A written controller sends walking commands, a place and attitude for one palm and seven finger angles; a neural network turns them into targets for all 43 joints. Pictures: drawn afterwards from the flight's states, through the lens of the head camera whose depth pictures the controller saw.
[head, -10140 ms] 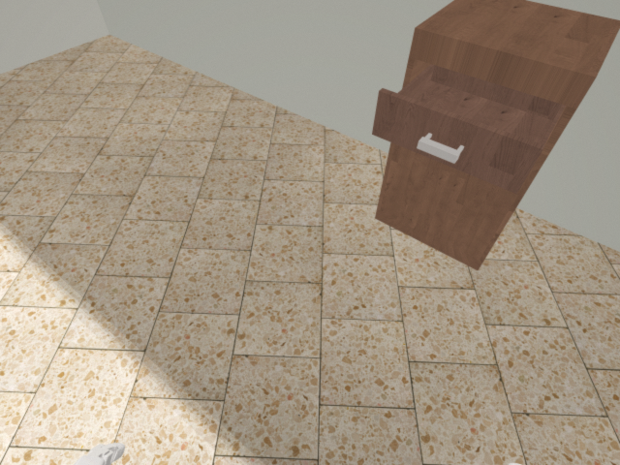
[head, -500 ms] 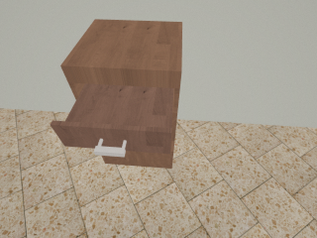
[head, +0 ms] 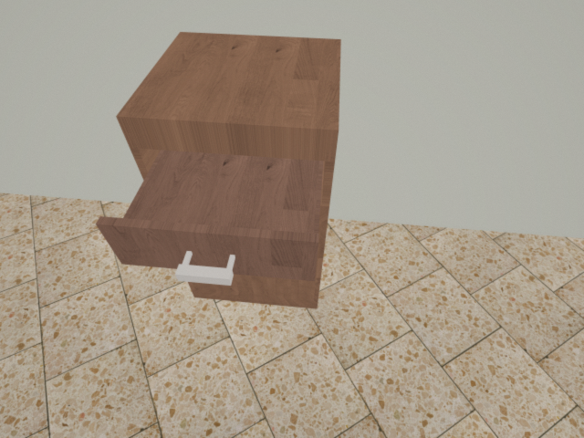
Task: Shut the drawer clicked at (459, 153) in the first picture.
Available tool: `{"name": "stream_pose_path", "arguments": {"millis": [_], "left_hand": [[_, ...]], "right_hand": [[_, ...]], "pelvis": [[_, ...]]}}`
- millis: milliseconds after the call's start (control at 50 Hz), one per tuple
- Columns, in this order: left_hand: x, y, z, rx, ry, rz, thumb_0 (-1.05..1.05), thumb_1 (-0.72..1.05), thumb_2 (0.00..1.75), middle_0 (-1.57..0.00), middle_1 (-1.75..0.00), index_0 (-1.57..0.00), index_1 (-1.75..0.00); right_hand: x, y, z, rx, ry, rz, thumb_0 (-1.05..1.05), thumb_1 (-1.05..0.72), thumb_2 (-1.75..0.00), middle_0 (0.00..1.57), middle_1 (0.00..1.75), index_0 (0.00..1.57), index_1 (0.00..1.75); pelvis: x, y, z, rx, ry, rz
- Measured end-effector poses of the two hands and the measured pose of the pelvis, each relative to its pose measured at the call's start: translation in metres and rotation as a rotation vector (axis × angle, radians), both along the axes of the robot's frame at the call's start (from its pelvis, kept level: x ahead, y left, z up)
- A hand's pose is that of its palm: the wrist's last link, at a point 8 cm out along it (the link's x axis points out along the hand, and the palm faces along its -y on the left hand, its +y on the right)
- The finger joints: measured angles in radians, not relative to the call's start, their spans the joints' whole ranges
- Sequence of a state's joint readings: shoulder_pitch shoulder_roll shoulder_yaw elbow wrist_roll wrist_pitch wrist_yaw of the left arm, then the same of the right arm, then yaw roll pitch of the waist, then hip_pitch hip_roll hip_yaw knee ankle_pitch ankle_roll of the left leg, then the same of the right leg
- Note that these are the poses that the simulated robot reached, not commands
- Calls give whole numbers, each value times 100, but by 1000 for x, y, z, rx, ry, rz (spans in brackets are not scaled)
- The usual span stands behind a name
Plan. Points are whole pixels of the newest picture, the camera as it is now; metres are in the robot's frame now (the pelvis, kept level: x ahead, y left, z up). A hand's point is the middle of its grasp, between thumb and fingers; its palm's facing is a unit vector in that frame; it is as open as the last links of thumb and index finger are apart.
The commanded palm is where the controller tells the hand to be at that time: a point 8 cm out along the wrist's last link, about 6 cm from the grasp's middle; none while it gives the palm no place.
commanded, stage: look again from close up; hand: left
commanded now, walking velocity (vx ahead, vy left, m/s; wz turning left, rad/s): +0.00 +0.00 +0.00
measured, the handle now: (207, 266) +0.44 +0.20 -0.12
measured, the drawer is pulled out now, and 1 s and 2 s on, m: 0.23 0.23 0.23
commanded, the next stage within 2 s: shuffle to correct the standing spot in 0.20 s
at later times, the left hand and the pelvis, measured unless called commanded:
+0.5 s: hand out of the picture -0.02 +0.16 -0.18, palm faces +0.06 -0.99 -0.16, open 7.4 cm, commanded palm none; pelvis +0.01 +0.00 -0.01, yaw +0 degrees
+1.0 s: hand out of the picture +0.06 +0.18 -0.19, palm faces +0.05 -0.99 -0.16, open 7.3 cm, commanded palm none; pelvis +0.08 +0.03 -0.01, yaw +0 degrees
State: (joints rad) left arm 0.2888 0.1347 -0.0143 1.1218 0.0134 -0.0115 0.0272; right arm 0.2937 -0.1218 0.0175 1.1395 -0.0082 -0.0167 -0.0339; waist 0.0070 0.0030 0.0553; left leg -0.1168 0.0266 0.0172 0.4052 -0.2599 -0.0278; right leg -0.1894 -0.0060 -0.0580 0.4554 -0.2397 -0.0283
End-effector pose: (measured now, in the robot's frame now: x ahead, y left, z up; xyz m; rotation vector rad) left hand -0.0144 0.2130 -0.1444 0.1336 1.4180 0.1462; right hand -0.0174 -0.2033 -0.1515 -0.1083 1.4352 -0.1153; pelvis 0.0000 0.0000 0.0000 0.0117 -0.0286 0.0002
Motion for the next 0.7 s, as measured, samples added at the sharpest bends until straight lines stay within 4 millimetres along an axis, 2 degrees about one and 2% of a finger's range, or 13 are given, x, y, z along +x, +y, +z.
{"name": "stream_pose_path", "arguments": {"millis": [400,500,600,640,700], "left_hand": [[-9,-5,-3,-14,13,14,0,91,90,-20,-30,-20,-30],[-10,-3,-8,-24,22,39,0,91,90,-20,-30,-20,-30],[-8,4,-16,-44,57,59,0,91,90,-20,-30,-20,-30],[-2,8,-18,-47,72,51,0,91,90,-20,-30,-20,-30],[17,12,-17,-34,66,35,0,91,90,-20,-30,-20,-30]], "right_hand": [[-6,2,-1,2,13,-1,0,-91,-90,19,30,19,30],[-8,1,-3,-6,45,-1,0,-91,-90,19,30,19,30],[-2,5,1,-36,54,-13,0,-91,-90,19,30,19,30],[1,8,1,-41,50,-23,0,-91,-90,19,30,19,30],[2,13,-2,-32,71,-34,0,-91,-90,19,30,19,30]], "pelvis": [[-1,0,-2,1,5,1],[9,2,-6,-9,12,7],[26,11,-10,-9,20,3],[34,14,-12,-1,23,-2],[46,14,-14,2,25,-5]]}}
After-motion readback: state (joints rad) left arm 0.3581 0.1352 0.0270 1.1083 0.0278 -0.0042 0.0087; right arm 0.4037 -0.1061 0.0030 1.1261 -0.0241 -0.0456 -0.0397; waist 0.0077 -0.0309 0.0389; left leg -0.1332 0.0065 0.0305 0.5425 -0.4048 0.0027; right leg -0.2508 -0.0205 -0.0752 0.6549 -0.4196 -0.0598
